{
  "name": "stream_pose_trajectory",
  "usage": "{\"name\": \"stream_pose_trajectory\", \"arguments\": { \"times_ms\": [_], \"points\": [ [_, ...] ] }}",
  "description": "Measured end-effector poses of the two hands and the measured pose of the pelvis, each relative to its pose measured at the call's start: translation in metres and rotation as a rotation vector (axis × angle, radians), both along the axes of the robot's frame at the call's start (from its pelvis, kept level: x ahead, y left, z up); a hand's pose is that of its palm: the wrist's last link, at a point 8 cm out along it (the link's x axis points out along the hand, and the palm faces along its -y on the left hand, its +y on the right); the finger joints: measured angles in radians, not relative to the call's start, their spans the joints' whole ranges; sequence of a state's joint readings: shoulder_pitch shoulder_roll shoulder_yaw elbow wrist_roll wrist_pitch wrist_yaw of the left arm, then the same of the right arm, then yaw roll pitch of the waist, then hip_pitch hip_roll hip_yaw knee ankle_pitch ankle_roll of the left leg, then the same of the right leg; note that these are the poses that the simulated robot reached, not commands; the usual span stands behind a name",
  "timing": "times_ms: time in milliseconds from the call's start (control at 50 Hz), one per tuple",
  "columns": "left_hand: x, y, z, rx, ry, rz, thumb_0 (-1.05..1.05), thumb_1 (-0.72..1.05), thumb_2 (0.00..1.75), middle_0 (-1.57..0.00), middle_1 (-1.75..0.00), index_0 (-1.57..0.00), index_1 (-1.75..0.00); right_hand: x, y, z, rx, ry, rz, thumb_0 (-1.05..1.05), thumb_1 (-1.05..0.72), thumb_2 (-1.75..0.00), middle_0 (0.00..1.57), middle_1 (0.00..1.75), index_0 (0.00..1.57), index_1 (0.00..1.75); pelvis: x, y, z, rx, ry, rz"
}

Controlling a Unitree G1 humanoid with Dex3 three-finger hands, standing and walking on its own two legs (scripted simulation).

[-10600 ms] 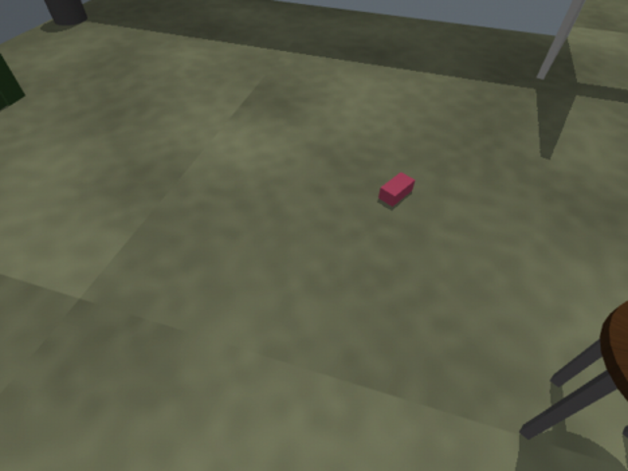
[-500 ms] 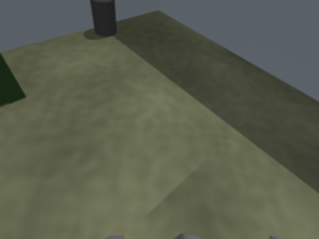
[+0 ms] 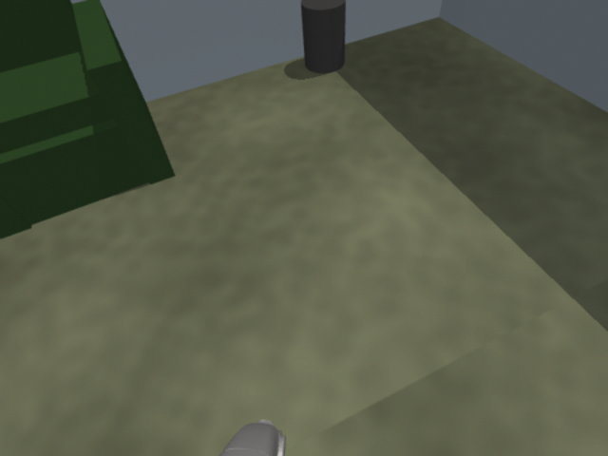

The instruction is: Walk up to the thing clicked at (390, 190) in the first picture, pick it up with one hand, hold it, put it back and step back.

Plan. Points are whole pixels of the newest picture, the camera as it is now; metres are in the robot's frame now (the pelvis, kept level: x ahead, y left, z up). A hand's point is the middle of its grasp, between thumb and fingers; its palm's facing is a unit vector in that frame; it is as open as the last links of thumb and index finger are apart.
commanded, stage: walk up
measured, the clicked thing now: out of the picture -0.81 -0.14 -0.73
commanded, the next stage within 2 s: stand in 1.26 s
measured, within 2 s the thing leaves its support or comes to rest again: neither
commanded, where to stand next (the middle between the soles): +0.11 +0.04 m, yaw +9 degrees
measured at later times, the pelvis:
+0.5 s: pelvis +0.03 +0.02 -0.01, yaw +9 degrees
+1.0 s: pelvis +0.05 +0.03 +0.01, yaw +12 degrees
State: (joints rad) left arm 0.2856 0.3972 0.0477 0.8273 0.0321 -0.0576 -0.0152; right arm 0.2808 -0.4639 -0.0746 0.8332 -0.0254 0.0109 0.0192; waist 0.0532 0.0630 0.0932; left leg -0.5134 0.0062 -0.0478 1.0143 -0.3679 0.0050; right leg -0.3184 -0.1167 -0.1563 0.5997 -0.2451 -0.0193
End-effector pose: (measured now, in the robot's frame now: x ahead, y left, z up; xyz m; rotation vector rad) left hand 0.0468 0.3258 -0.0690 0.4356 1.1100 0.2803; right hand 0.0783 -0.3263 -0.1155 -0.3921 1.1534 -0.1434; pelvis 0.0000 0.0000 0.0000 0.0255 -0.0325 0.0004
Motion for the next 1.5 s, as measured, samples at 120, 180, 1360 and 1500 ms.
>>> {"name": "stream_pose_trajectory", "arguments": {
  "times_ms": [120, 180, 1360, 1500],
  "points": [
    [-0.025, 0.013, -0.012, -0.011, 0.03, 0.074, 0.01, 0.9, 0.9, -0.2, -0.3, -0.21, -0.3, 0.03, 0.006, 0.009, -0.026, 0.021, 0.064, 0.01, -0.9, -0.9, 0.2, 0.3, 0.2, 0.3, 0.007, 0.001, -0.002, -0.007, 0.001, 0.058],
    [-0.031, 0.022, -0.026, -0.033, 0.046, 0.103, 0.01, 0.9, 0.9, -0.2, -0.3, -0.2, -0.3, 0.047, 0.015, 0.012, -0.047, 0.004, 0.085, 0.01, -0.9, -0.9, 0.2, 0.3, 0.2, 0.3, 0.011, 0.01, -0.008, -0.016, 0.006, 0.084],
    [0.011, 0.013, -0.032, -0.141, 0.08, 0.254, 0.0, 0.91, 0.9, -0.2, -0.3, -0.2, -0.3, 0.138, 0.083, 0.019, 0.03, -0.001, 0.144, 0.01, -0.9, -0.9, 0.2, 0.3, 0.2, 0.3, 0.055, 0.025, 0.017, -0.026, -0.014, 0.21],
    [0.01, 0.002, -0.031, -0.143, 0.088, 0.25, 0.0, 0.91, 0.9, -0.2, -0.3, -0.2, -0.3, 0.131, 0.08, 0.016, 0.048, 0.012, 0.135, 0.01, -0.9, -0.9, 0.2, 0.3, 0.2, 0.3, 0.051, 0.018, 0.018, -0.023, -0.018, 0.204]
  ]
}}
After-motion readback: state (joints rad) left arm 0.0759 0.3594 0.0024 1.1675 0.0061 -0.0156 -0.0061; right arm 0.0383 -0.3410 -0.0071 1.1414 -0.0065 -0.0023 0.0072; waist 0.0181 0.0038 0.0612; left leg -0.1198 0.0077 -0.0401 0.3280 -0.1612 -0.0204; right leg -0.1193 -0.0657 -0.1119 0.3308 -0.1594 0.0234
